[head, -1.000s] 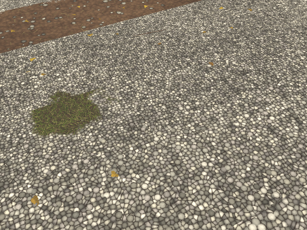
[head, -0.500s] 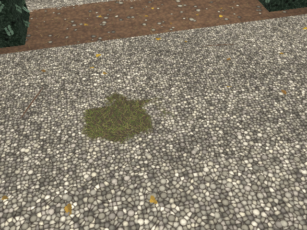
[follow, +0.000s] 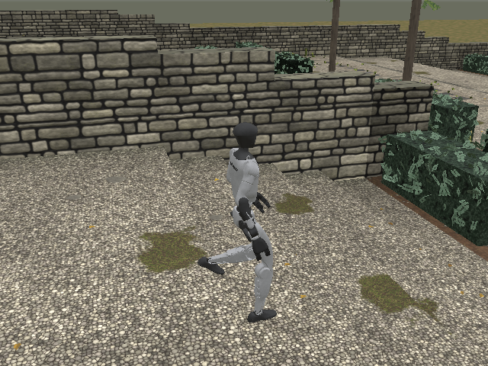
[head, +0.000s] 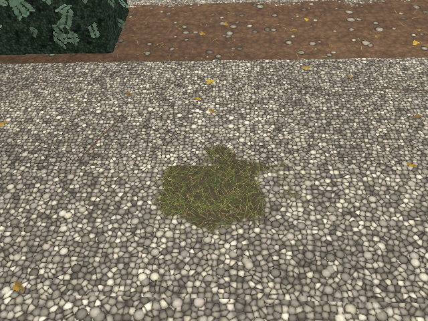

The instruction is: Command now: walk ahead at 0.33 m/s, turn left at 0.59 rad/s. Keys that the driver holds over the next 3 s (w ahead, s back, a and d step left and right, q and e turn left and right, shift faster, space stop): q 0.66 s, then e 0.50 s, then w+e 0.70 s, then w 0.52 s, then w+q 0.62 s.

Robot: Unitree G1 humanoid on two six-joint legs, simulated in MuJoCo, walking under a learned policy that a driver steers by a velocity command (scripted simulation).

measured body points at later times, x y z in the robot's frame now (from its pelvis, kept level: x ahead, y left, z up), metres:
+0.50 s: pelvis +0.14 -0.01 -0.02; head +0.18 +0.01 +0.42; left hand +0.17 +0.29 -0.14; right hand +0.42 -0.19 -0.09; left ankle +0.19 +0.09 -0.75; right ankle +0.07 -0.15 -0.66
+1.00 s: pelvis +0.20 -0.06 -0.01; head +0.22 -0.07 +0.43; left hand +0.23 +0.22 -0.12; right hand +0.43 -0.25 -0.13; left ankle +0.19 +0.09 -0.75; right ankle +0.25 -0.16 -0.75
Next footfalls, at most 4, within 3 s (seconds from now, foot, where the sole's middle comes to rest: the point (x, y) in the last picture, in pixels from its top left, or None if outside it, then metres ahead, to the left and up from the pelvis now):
0.42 left None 0.23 0.10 -0.78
0.80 right None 0.29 -0.14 -0.78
1.48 right None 0.36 -0.17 -0.78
1.90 left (217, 320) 0.55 0.03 -0.78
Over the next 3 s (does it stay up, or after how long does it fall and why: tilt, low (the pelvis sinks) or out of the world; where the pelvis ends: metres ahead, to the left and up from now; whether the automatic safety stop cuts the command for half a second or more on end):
stays up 1.08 -0.25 -0.21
